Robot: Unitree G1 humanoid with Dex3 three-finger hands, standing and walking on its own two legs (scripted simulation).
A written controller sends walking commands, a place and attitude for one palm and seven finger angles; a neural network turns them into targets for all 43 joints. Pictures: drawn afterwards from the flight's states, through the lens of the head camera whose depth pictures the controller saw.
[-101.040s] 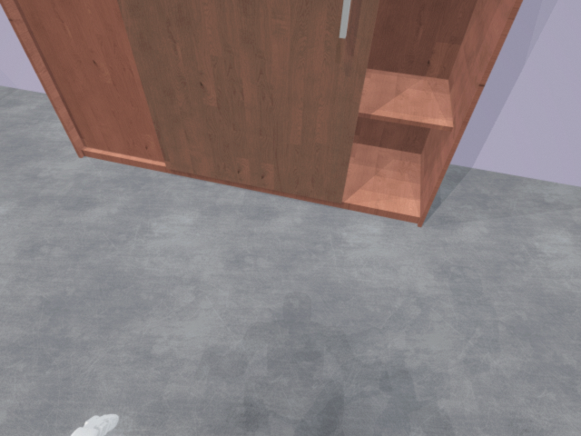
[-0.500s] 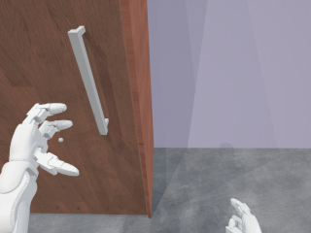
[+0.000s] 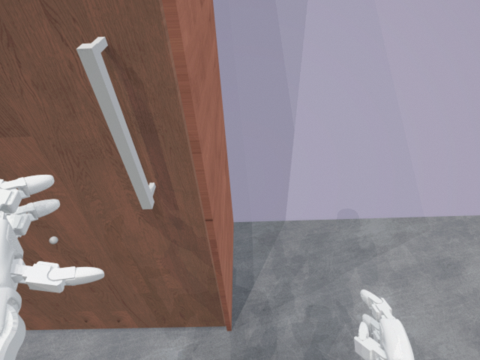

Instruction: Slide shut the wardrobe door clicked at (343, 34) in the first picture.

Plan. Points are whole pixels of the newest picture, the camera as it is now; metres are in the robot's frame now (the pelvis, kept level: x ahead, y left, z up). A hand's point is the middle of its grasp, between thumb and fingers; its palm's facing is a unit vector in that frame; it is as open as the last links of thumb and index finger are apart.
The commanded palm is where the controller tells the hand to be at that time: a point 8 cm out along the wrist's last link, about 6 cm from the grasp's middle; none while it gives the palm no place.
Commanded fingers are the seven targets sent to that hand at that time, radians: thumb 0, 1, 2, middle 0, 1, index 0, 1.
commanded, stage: draw the hand back to the body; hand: left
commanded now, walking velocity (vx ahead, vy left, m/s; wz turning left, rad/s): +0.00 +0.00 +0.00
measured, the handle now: (127, 136) +0.40 +0.24 +0.20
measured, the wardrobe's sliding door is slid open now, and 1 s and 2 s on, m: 0.00 0.00 0.00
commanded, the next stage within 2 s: step back with the hand held close in 0.92 s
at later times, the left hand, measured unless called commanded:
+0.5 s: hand (69, 232) +0.23 +0.27 +0.16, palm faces +0.42 -0.82 -0.38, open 9.2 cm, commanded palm +0.18 +0.31 +0.17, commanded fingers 0.00 0.86 0.88 -0.20 -0.32 -0.20 -0.32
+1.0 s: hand (68, 242) +0.21 +0.26 +0.16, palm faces +0.44 -0.82 -0.38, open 7.4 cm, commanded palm +0.17 +0.30 +0.17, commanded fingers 0.00 0.90 0.90 -0.20 -0.30 -0.20 -0.30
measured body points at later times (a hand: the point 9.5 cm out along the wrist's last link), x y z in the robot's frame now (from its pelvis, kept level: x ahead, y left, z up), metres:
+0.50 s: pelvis +0.03 +0.01 +0.00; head +0.01 -0.01 +0.45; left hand +0.20 +0.31 +0.18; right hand +0.21 -0.23 -0.08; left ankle +0.07 +0.11 -0.74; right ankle -0.02 -0.07 -0.74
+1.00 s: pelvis +0.02 +0.00 +0.00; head +0.00 -0.03 +0.45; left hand +0.18 +0.30 +0.18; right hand +0.19 -0.22 -0.09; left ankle +0.07 +0.11 -0.74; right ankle -0.02 -0.07 -0.74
